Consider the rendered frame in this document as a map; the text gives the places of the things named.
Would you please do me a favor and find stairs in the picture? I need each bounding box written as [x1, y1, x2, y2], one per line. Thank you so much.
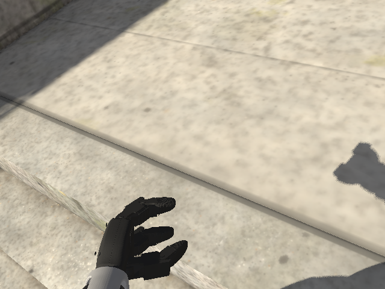
[0, 156, 228, 289]

